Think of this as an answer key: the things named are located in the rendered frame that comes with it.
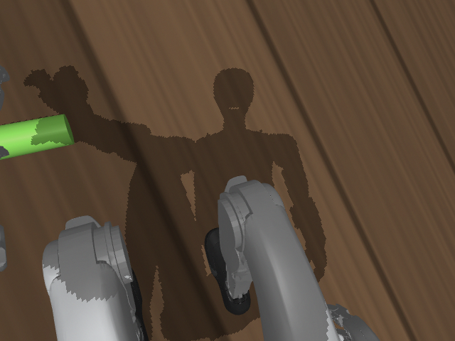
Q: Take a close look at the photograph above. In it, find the bottle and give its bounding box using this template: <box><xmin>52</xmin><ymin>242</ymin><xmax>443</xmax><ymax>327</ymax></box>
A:
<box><xmin>0</xmin><ymin>114</ymin><xmax>74</xmax><ymax>160</ymax></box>

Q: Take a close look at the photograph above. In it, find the right robot foot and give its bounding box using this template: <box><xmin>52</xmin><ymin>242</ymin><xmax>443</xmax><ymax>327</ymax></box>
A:
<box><xmin>205</xmin><ymin>227</ymin><xmax>251</xmax><ymax>315</ymax></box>

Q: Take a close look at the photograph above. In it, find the left robot foot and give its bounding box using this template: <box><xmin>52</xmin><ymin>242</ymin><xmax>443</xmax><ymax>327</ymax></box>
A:
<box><xmin>130</xmin><ymin>269</ymin><xmax>149</xmax><ymax>341</ymax></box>

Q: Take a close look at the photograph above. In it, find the right robot hand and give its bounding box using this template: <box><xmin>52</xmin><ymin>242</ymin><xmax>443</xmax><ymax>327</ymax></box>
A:
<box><xmin>327</xmin><ymin>304</ymin><xmax>380</xmax><ymax>341</ymax></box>

